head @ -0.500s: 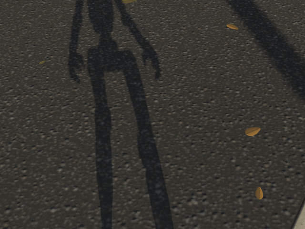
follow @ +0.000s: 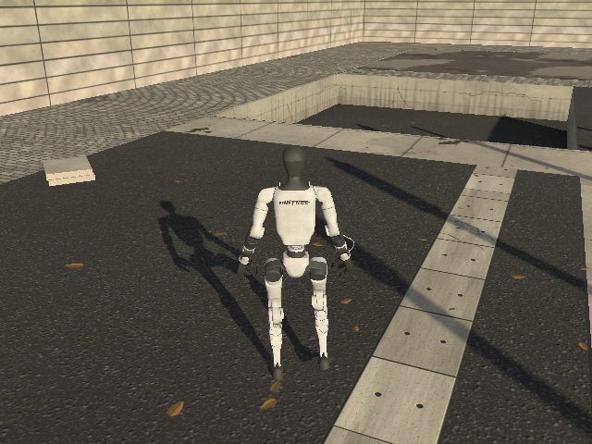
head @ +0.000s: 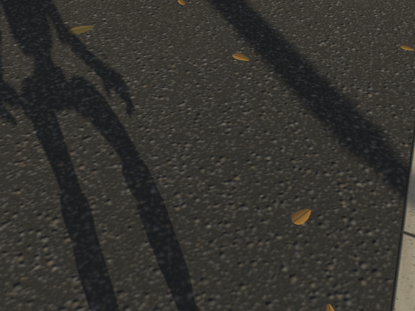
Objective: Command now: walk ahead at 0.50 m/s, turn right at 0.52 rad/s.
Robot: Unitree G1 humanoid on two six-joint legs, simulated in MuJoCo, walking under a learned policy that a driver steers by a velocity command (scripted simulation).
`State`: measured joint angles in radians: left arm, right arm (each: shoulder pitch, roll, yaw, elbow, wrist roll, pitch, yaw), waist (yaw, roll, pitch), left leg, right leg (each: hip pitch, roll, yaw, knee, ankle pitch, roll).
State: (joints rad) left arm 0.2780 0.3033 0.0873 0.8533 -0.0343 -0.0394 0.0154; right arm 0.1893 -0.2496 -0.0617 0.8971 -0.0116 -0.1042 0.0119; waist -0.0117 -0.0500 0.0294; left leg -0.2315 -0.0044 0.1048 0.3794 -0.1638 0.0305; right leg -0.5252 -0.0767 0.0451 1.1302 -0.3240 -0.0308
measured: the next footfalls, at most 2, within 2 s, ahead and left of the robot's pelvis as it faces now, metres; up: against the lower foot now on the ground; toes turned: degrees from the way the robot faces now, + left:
right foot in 0.34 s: +0.32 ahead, -0.17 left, +0.00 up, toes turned -16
left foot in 0.84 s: +0.66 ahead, -0.08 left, +0.00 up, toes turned -32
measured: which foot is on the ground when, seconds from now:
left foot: down 0.00-0.36, up 0.38-0.82, down 0.84-1.00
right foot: up 0.00-0.32, down 0.34-0.86, up 0.88-1.00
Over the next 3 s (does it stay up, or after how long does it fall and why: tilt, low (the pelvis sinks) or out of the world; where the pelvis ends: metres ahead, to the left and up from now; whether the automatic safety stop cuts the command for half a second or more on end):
stays up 1.47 -0.74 -0.03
